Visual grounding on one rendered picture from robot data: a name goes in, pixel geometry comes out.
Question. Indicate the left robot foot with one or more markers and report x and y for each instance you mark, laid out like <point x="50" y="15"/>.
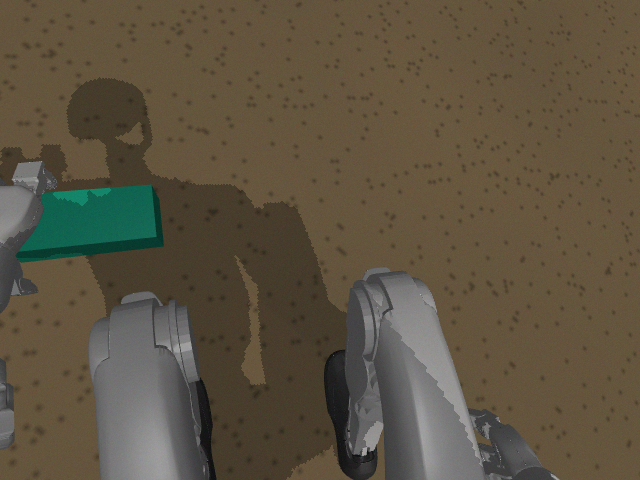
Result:
<point x="206" y="431"/>

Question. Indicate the right robot hand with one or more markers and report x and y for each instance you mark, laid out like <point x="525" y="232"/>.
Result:
<point x="509" y="453"/>

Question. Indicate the left robot hand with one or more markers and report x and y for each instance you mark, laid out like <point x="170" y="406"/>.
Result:
<point x="21" y="211"/>

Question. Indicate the right robot foot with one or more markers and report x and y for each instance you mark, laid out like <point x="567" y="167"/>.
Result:
<point x="337" y="394"/>

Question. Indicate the left robot arm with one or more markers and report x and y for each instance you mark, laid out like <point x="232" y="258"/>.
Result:
<point x="8" y="268"/>

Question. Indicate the carton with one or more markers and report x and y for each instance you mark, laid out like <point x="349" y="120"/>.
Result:
<point x="95" y="221"/>

